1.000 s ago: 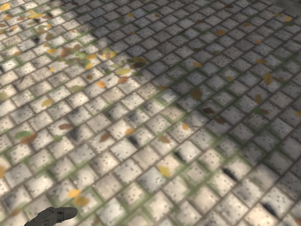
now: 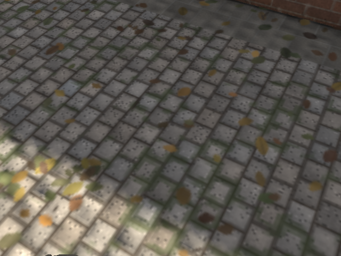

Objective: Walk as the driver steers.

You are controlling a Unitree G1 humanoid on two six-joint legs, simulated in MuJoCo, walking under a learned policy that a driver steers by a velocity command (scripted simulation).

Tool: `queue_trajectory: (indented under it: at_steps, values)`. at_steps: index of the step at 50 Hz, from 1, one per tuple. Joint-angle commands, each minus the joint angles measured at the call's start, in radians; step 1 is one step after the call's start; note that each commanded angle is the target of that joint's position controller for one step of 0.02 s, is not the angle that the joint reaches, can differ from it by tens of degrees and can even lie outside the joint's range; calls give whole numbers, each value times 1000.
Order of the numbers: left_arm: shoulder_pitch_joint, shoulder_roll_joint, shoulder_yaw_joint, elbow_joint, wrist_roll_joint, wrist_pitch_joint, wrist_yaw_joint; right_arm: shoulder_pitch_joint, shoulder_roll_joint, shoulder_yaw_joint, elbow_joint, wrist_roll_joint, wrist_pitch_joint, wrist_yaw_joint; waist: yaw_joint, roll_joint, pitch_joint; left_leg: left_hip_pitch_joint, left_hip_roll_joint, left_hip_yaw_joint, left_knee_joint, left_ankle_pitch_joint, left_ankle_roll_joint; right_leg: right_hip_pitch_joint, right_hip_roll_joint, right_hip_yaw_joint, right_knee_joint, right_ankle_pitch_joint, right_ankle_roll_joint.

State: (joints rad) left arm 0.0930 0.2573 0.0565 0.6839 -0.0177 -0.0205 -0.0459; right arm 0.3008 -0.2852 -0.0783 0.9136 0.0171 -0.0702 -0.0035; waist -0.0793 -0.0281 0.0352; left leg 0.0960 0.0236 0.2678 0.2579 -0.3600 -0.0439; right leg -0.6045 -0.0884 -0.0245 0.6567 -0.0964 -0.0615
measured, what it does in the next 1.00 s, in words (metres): walks ahead, turning left: right foot, then left foot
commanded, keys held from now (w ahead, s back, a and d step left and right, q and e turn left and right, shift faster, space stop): w+q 1.00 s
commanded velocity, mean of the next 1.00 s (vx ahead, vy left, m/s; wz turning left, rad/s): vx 0.50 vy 0.00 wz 0.39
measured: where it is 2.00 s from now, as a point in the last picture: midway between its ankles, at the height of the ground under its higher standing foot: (64, 147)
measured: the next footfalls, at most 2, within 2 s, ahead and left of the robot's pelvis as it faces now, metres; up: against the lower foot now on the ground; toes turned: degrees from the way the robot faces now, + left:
right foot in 0.04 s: +0.20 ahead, -0.12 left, +0.00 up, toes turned -4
left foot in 0.62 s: +0.48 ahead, +0.13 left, +0.00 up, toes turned +17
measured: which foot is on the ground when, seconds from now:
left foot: down 0.00-0.04, up 0.06-0.60, down 0.62-1.00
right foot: up 0.00-0.02, down 0.04-0.62, up 0.64-1.00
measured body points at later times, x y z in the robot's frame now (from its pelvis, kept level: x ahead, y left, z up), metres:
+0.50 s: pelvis +0.27 -0.02 +0.01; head +0.29 -0.02 +0.46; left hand +0.26 +0.25 -0.12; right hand +0.47 -0.24 -0.11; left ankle +0.43 +0.15 -0.68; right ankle +0.16 -0.12 -0.73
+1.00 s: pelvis +0.55 +0.07 +0.01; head +0.58 +0.10 +0.46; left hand +0.65 +0.39 -0.07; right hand +0.72 -0.17 -0.10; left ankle +0.44 +0.12 -0.73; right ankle +0.79 +0.00 -0.69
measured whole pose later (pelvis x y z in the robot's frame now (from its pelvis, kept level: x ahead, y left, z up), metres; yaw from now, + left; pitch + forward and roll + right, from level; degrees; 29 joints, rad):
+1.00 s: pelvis +0.55 +0.07 +0.01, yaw +28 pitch +2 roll +0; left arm 0.01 0.27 0.06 0.71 0.00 -0.10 -0.01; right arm 0.32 -0.27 -0.08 0.78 0.03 -0.04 -0.01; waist -0.08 -0.04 0.03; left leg -0.11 -0.11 -0.16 0.39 -0.30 0.08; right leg -0.60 -0.05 0.10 0.54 0.03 0.06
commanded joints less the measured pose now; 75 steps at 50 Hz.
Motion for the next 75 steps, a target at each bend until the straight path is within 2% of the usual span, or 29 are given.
queue_trajectory:
  at_steps: [1, 2, 3, 4, 5, 6, 8, 12, 22, 27, 30, 31, 32, 33, 34, 35, 37, 42, 45, 49, 52, 54, 55, 56, 57, 58, 60, 64, 75]
  values:
    - [70, 114, 45, -62, 6, -14, 0, -17, -210, -42, -21, 20, 10, 0, 131, 100, -30, -29, 275, -88, 166, 904, 171, 198, 89, -61, -80, -96, -62]
    - [245, 170, 76, -4, 3, -15, 10, -21, -185, -28, -17, 17, 14, -2, 218, 80, -122, -133, 229, -60, 370, 908, 144, 465, 126, -72, -126, -15, -89]
    - [406, 269, 104, 28, 8, -10, 33, -4, -113, 1, -39, -14, 7, 3, 262, -75, -258, -399, 167, -56, 715, 512, 101, 794, -76, 187, -97, 53, -148]
    - [374, 322, 95, 18, 20, -19, 34, 108, -7, 34, -44, -6, -17, 17, 157, -247, -400, -703, -29, -216, 1029, -251, 59, 985, -327, 694, -261, -119, -309]
    - [369, 227, 73, 5, 22, -35, 25, -7, -128, 3, -37, 41, -36, 23, 229, -87, -381, -771, -13, -383, 1115, -240, 71, 923, -327, 703, -339, -156, -275]
    - [310, 194, 60, 17, 25, -45, 23, -82, -143, -6, -72, 61, -41, 24, 204, -87, -220, -841, 33, -364, 1100, -155, 84, 801, -293, 514, -347, -87, -224]
    - [180, 122, 43, 17, 22, -58, 20, -90, -121, -10, -55, 22, -30, 11, 127, -49, -99, -762, 115, -357, 970, 9, 81, 571, -206, 289, -393, 24, -158]
    - [136, 93, 41, 44, 35, -95, 29, -24, -64, -11, -21, 23, 25, 6, 65, -34, -52, -695, 132, -377, 898, 155, 63, 463, -166, 101, -500, 141, -134]
    - [225, 135, 57, 129, 27, -80, 70, -271, -13, 11, -118, 2, 20, 41, 141, -2, 73, -831, 89, -290, 454, 445, 72, 617, -171, -147, -542, 219, -87]
    - [231, 172, 68, 148, 7, -41, 78, -311, -29, 6, -184, 9, 20, 71, 117, -38, 46, -768, 17, -174, 383, 267, 132, 751, -204, -209, -379, 646, -65]
    - [175, 217, 74, 135, -5, -21, 86, -60, -129, -48, -149, 19, 28, 63, -42, -74, -113, -394, -91, -127, 341, 197, 212, 688, -173, -232, 2, 926, -19]
    - [163, 210, 68, 125, -1, -29, 87, 98, -198, -82, -114, 15, 36, 43, -120, -8, -193, -104, -56, -246, 273, 230, 258, 487, -128, -231, 279, 673, 27]
    - [246, 47, 23, 80, 38, -56, 69, 107, -298, -99, -107, 17, 37, 29, -4, 273, -247, 233, 205, -767, 236, 147, 430, 14, 75, -171, 655, -353, 98]
    - [189, 73, 14, 56, 2, -105, 54, 124, -255, -78, -137, 2, 20, 34, -32, 180, -399, 335, 307, -1122, 66, 18, 509, -135, 147, 93, 801, -516, 83]
    - [75, 125, 27, 26, -36, -131, 44, 100, -190, -61, -137, -5, 8, 36, -60, 119, -279, 268, 286, -990, 23, 65, 448, -226, 86, 136, 780, -427, 53]
    - [60, 125, 24, 21, -32, -142, 46, 31, -148, -50, -147, 4, -2, 37, -13, 54, -178, 119, 244, -854, 26, 142, 407, -207, 37, 129, 682, -335, 35]
    - [82, 146, 41, 41, 15, -131, 57, -86, -86, -29, -183, -2, -8, 32, 71, 25, -98, -132, 173, -691, -1, 335, 369, -62, -20, 126, 537, -253, 51]
    - [15, 94, 28, 2, 34, -85, 61, -57, -150, -41, -193, 0, -7, 0, 82, 53, -38, -338, 99, -541, -46, 496, 339, 7, -7, 69, 248, -89, 125]
    - [-97, 63, 13, -28, 28, -89, 51, -13, -154, -44, -190, 7, 6, -10, 30, 95, -32, -377, 36, -489, -18, 409, 279, 82, 49, 55, -2, 129, 132]
    - [-176, 95, 19, -62, 9, -101, 33, 52, -145, -42, -177, 13, 21, -13, -4, 122, -37, -300, 73, -584, 50, 292, 255, 117, 86, 81, -142, 168, 118]
    - [-131, 136, 35, -57, 6, -119, 24, 45, -144, -43, -185, 8, 28, -20, 34, 157, -47, -220, 111, -677, 147, 298, 234, 166, 88, 98, -184, 53, 77]
    - [53, 182, 59, -16, 22, -130, 31, 13, -97, -26, -208, 1, 27, -16, 134, 146, -150, -272, 41, -637, 348, 379, 184, 445, 46, 110, -217, 52, 13]
    - [215, 241, 72, -2, 34, -129, 40, 26, -42, -4, -231, -19, 24, -14, 189, 19, -302, -411, -32, -540, 638, 192, 143, 716, -134, 292, -199, -8, -47]
    - [272, 297, 86, 38, 40, -115, 31, 176, -5, 8, -258, 21, 15, -12, 108, -357, -393, -764, -135, -448, 931, -254, 90, 977, -335, 785, -317, -261, -205]
    - [233, 189, 61, 12, 19, -110, 28, 155, -120, -10, -225, 31, 18, -15, 135, -210, -300, -874, -48, -475, 1051, -204, 78, 920, -327, 803, -357, -469, -178]
    - [190, 135, 46, 2, 15, -101, 34, 41, -166, -24, -242, 21, 23, -14, 162, -109, -176, -898, -17, -443, 1071, -106, 71, 796, -284, 628, -366, -425, -134]
    - [117, 108, 33, 9, 29, -90, 37, -39, -139, -27, -266, 0, 28, -11, 127, -31, -58, -841, 44, -414, 1004, 8, 63, 585, -206, 413, -401, -176, -112]
    - [115, 113, 36, 41, 22, -103, 39, -40, -69, -17, -291, 14, 47, 3, 94, -71, -29, -797, 94, -378, 896, 65, 53, 489, -170, 209, -483, -10, -124]
    - [193, 213, 63, 110, 1, -66, 51, -291, -40, 5, -381, 10, 37, 53, 164, -33, 39, -767, 65, -251, 420, 334, 77, 626, -184, -98, -480, 206, -79]
Keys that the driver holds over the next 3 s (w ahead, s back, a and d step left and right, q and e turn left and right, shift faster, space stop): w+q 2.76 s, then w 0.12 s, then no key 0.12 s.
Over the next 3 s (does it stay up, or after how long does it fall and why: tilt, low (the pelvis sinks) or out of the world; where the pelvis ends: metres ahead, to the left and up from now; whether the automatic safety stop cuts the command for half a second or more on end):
stays up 1.05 0.96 0.01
